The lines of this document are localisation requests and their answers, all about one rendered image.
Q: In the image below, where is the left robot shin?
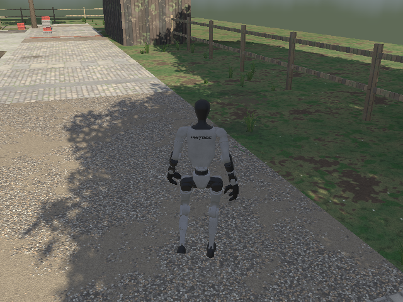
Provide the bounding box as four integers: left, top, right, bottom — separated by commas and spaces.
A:
179, 205, 188, 246

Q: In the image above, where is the right robot forearm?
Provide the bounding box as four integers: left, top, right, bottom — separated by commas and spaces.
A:
224, 154, 237, 186

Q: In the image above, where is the robot right upper arm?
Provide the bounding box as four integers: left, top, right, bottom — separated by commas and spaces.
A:
215, 127, 230, 163

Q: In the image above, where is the left robot forearm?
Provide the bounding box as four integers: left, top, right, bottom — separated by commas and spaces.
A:
168, 151, 178, 174

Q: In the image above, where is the robot right foot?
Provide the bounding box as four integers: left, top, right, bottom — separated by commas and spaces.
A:
207, 242, 216, 258

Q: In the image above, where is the robot left hand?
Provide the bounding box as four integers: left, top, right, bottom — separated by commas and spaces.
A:
167, 172, 181, 185

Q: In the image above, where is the robot left upper arm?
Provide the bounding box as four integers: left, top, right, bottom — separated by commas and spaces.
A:
171, 126, 189, 160

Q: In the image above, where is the robot right hand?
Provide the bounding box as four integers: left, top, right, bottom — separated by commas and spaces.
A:
224, 184, 239, 201

